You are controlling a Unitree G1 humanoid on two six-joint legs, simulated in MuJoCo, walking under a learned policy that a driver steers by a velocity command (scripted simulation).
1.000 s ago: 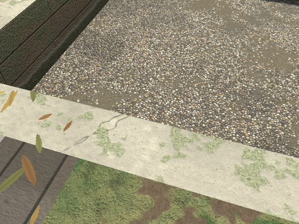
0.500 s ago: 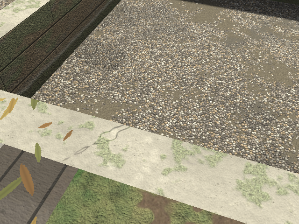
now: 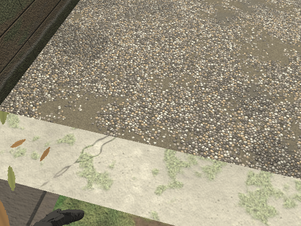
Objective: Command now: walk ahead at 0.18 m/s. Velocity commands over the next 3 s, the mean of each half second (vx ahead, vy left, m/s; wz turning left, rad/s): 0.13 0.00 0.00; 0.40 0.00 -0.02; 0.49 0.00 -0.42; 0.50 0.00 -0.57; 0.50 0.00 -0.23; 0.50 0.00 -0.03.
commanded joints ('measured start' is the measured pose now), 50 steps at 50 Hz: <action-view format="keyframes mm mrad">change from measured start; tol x32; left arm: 1 442 196 44 92 21 19 4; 14 123 109 17 94 2 45 41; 50 574 113 41 184 -29 71 72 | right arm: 1 237 -36 1 4 10 -32 15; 50 -401 -103 -63 -184 21 -22 33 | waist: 1 136 -171 -574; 18 84 170 39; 29 123 157 -23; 32 205 -333 -87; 50 34 -94 27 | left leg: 1 -487 -79 -204 816 -170 -35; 14 -159 64 -13 44 316 6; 22 -355 244 -319 -404 -219 155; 29 -413 193 -187 -274 41 150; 35 -1051 104 -76 688 111 85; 50 -399 -22 38 -7 447 109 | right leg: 1 906 -438 621 -42 823 -322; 6 187 -228 190 -243 381 -145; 16 -17 -145 186 -341 -605 -7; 24 -20 -8 18 268 -400 17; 30 465 17 -24 -64 -230 12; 33 676 -428 700 -310 -358 -245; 50 442 -235 153 -127 469 -58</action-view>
